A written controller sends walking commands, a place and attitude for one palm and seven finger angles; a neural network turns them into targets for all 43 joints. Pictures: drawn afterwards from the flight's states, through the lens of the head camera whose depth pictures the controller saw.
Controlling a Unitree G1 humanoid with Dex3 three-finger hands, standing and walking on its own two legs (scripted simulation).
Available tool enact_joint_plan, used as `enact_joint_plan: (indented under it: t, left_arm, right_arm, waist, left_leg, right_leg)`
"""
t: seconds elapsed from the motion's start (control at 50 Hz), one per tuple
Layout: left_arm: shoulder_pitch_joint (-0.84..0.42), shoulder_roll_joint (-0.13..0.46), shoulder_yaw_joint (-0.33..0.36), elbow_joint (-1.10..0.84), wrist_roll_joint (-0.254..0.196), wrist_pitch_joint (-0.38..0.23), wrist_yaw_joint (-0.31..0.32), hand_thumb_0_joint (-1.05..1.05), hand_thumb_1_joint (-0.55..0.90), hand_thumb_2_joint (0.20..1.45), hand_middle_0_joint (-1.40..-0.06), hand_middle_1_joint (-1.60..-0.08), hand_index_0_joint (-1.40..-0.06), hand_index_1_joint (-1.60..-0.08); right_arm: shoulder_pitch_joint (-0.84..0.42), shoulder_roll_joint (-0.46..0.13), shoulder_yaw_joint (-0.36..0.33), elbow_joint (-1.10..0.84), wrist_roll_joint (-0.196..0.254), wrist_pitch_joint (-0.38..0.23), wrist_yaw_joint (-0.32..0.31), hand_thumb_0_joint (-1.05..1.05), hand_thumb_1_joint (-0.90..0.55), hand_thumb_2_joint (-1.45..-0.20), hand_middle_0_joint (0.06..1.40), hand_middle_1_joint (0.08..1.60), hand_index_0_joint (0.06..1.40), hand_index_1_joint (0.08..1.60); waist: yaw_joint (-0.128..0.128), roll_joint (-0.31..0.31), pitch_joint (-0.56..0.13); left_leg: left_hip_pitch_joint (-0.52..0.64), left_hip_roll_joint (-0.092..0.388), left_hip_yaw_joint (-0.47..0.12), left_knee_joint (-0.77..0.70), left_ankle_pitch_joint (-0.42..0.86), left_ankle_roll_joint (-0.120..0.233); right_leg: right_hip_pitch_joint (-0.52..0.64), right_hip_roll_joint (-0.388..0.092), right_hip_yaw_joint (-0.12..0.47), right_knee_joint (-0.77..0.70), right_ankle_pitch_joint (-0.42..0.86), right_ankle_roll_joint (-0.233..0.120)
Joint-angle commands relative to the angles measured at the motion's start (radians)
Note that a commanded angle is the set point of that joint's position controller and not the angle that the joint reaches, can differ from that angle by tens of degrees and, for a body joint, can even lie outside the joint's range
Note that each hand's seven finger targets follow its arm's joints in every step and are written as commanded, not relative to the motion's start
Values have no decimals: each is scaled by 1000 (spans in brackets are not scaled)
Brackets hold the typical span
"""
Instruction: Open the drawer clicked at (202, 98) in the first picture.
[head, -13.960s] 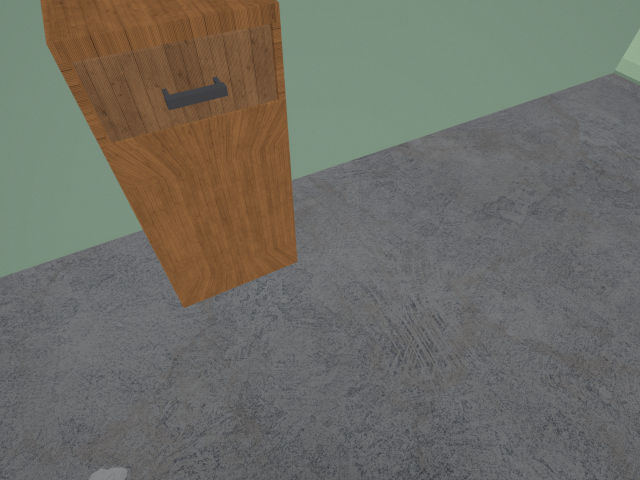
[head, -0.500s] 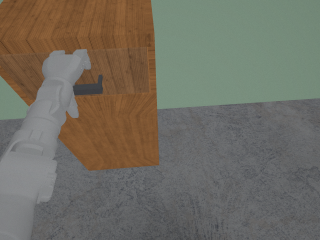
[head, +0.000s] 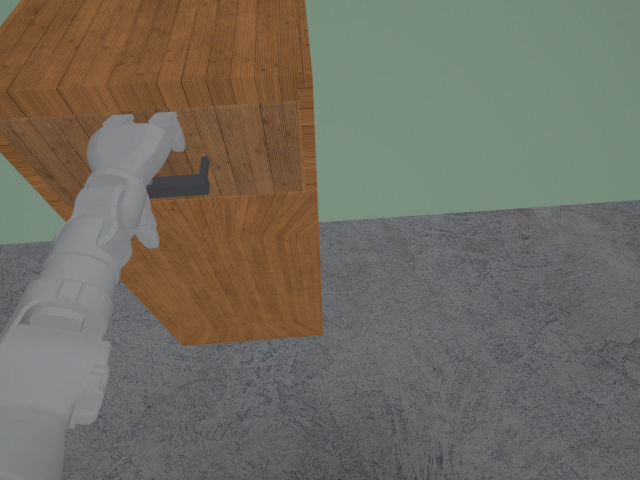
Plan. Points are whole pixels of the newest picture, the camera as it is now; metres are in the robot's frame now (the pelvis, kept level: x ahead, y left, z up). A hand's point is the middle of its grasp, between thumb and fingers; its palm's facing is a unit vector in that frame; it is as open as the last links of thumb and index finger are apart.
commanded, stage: move the hooked fingers above the handle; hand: left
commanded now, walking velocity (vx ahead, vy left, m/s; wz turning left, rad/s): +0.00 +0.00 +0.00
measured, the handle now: (164, 176) +0.53 +0.23 +0.04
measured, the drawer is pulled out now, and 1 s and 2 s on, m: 0.00 0.00 0.00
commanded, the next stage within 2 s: lower the fingers behind the handle in 0.52 s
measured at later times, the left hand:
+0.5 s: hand (147, 183) +0.48 +0.23 +0.09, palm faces -0.04 -0.01 -1.00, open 13.8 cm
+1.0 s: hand (156, 195) +0.47 +0.22 +0.07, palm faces -0.04 -0.01 -1.00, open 13.8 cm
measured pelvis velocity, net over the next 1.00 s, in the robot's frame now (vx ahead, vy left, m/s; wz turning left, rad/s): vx -0.01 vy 0.00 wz -0.01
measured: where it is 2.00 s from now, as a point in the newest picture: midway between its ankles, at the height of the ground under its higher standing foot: outside the picture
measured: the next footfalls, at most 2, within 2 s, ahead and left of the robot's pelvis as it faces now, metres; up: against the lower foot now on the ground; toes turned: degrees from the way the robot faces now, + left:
none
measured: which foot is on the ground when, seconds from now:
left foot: down 0.00-1.00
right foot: down 0.00-1.00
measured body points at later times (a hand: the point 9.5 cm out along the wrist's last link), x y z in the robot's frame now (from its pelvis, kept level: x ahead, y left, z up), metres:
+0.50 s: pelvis +0.00 +0.00 +0.00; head +0.07 -0.02 +0.44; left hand +0.47 +0.22 +0.14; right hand +0.04 -0.28 -0.14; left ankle -0.05 +0.10 -0.73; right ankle +0.00 -0.12 -0.73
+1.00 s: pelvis -0.01 +0.00 +0.00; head +0.07 -0.01 +0.44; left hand +0.47 +0.22 +0.12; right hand +0.03 -0.27 -0.14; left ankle -0.05 +0.10 -0.73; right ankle +0.00 -0.12 -0.73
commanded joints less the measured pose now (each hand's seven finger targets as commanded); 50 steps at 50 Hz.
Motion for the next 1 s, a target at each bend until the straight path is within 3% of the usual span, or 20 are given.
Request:
enact_joint_plan:
  t: [0.0, 0.02, 0.12, 0.16, 0.22, 0.26, 0.34, 0.38, 0.42, 0.5, 0.54, 0.62, 0.7, 0.76, 0.78, 0.82, 0.86, 0.9, 0.92, 0.98]
  left_arm:
    - [-548, 227, 61, -205, -2, -6, 48, 0, -500, 300, -300, -1200, -300, -1200]
    - [-555, 253, 83, -198, 1, -7, 50, 0, -500, 300, -300, -1200, -300, -1200]
    - [-489, 268, 99, -107, 9, 25, 50, 0, -500, 300, -300, -1200, -300, -1200]
    - [-496, 277, 93, -94, 15, 33, 45, 0, -500, 300, -300, -1200, -300, -1200]
    - [-461, 330, 136, -120, 16, 15, 28, 0, -500, 300, -300, -1200, -300, -1200]
    - [-473, 283, 96, -157, 13, -2, 19, 0, -500, 300, -300, -1200, -300, -1200]
    - [-501, 270, 89, -229, -2, -43, 18, 0, -500, 300, -300, -1200, -300, -1200]
    - [-537, 228, 54, -219, -4, -44, 27, 0, -500, 300, -300, -1200, -300, -1200]
    - [-546, 280, 96, -211, -6, -47, 41, 0, -500, 300, -300, -1200, -300, -1200]
    - [-565, 284, 100, -182, 4, -25, 66, 0, -500, 300, -300, -1200, -300, -1200]
    - [-573, 276, 91, -157, 8, -9, 67, 0, -500, 300, -300, -1200, -300, -1200]
    - [-489, 297, 119, -107, 8, 13, 48, 0, -500, 300, -300, -1200, -300, -1200]
    - [-420, 277, 101, -65, 14, 18, 27, 0, -500, 300, -300, -1200, -300, -1200]
    - [-440, 283, 99, -108, 19, -3, 26, 0, -500, 300, -300, -1200, -300, -1200]
    - [-444, 265, 90, -126, 16, -13, 29, 0, -500, 300, -300, -1200, -300, -1200]
    - [-443, 288, 120, -158, 10, -41, 39, 0, -500, 300, -300, -1200, -300, -1200]
    - [-487, 256, 95, -192, 12, -60, 61, 0, -500, 300, -300, -1200, -300, -1200]
    - [-494, 294, 128, -176, 27, -59, 92, 0, -500, 300, -300, -1200, -300, -1200]
    - [-510, 278, 118, -180, 23, -58, 106, 0, -500, 300, -300, -1200, -300, -1200]
    - [-523, 265, 112, -159, 35, -39, 141, 0, -500, 300, -300, -1200, -300, -1200]
  right_arm:
    - [76, -148, -52, -74, -5, -29, -18, 0, -900, -900, 200, 300, 200, 300]
    - [77, -151, -50, -71, -9, -29, -20, 0, -900, -900, 200, 300, 200, 300]
    - [59, -153, -37, -87, -7, -25, -19, 0, -900, -900, 200, 300, 200, 300]
    - [52, -154, -33, -94, -3, -27, -22, 0, -900, -900, 200, 300, 200, 300]
    - [52, -157, -33, -115, -5, -27, -30, 0, -900, -900, 200, 300, 200, 300]
    - [55, -152, -39, -116, -3, -30, -30, 0, -900, -900, 200, 300, 200, 300]
    - [65, -148, -48, -110, -3, -31, -29, 0, -900, -900, 200, 300, 200, 300]
    - [74, -147, -50, -95, -3, -33, -27, 0, -900, -900, 200, 300, 200, 300]
    - [84, -154, -51, -82, -6, -34, -28, 0, -900, -900, 200, 300, 200, 300]
    - [90, -150, -50, -68, -9, -36, -22, 0, -900, -900, 200, 300, 200, 300]
    - [90, -151, -48, -65, -9, -35, -19, 0, -900, -900, 200, 300, 200, 300]
    - [86, -158, -45, -77, -9, -30, -19, 0, -900, -900, 200, 300, 200, 300]
    - [82, -161, -41, -89, -1, -26, -23, 0, -900, -900, 200, 300, 200, 300]
    - [88, -162, -43, -98, -2, -25, -26, 0, -900, -900, 200, 300, 200, 300]
    - [85, -157, -45, -100, -4, -28, -25, 0, -900, -900, 200, 300, 200, 300]
    - [91, -159, -51, -98, -8, -31, -27, 0, -900, -900, 200, 300, 200, 300]
    - [95, -151, -53, -93, -11, -36, -25, 0, -900, -900, 200, 300, 200, 300]
    - [101, -153, -55, -80, -14, -40, -24, 0, -900, -900, 200, 300, 200, 300]
    - [106, -155, -56, -75, -18, -41, -21, 0, -900, -900, 200, 300, 200, 300]
    - [110, -151, -59, -64, -20, -50, -14, 0, -900, -900, 200, 300, 200, 300]
  waist:
    - [-23, 3, -402]
    - [-22, -9, -414]
    - [-3, -41, -377]
    - [-9, -57, -354]
    - [10, -77, -422]
    - [-5, -57, -409]
    - [-12, -15, -420]
    - [-32, -6, -383]
    - [-28, -12, -402]
    - [-24, 19, -428]
    - [-27, 8, -424]
    - [-8, -30, -436]
    - [-5, -76, -356]
    - [-7, -63, -385]
    - [-5, -31, -388]
    - [-8, -52, -402]
    - [-18, -17, -409]
    - [-22, 4, -400]
    - [-27, -15, -407]
    - [-29, 9, -434]
  left_leg:
    - [188, -15, -29, -25, 490, 11]
    - [187, -15, -27, -23, 508, 12]
    - [121, -21, -12, -29, 472, 12]
    - [93, -20, -5, -34, 428, 15]
    - [85, -25, -1, -28, 458, 20]
    - [109, -21, -2, -21, 472, 21]
    - [148, -21, -10, -10, 488, 20]
    - [155, -20, -19, -10, 465, 17]
    - [147, -23, -20, -6, 461, 17]
    - [149, -24, -22, -4, 483, 13]
    - [138, -22, -23, -4, 483, 12]
    - [118, -20, -14, -8, 511, 15]
    - [69, -17, -6, -23, 440, 18]
    - [77, -18, -7, -17, 440, 18]
    - [90, -18, -4, -14, 449, 18]
    - [98, -17, -11, -4, 463, 19]
    - [114, -17, -17, 3, 469, 17]
    - [114, -16, -22, 13, 467, 12]
    - [106, -18, -21, 18, 475, 14]
    - [109, -18, -23, 26, 474, 9]
  right_leg:
    - [213, 42, 5, -5, 322, -35]
    - [230, 41, 7, -5, 339, -36]
    - [258, 37, 8, 1, 352, -36]
    - [258, 33, 11, -1, 346, -31]
    - [331, 30, 21, 9, 396, -30]
    - [294, 32, 20, 7, 398, -27]
    - [262, 35, 21, 3, 377, -28]
    - [212, 39, 14, -1, 340, -30]
    - [226, 40, 18, -1, 338, -33]
    - [227, 40, 14, 11, 354, -35]
    - [227, 41, 13, 11, 352, -34]
    - [277, 41, 14, 13, 392, -34]
    - [251, 40, 10, 4, 352, -30]
    - [250, 39, 17, 9, 351, -30]
    - [240, 39, 17, 11, 351, -32]
    - [242, 41, 19, 12, 352, -32]
    - [209, 42, 18, 20, 342, -32]
    - [173, 45, 14, 29, 317, -34]
    - [183, 45, 15, 28, 331, -34]
    - [168, 46, 10, 41, 321, -33]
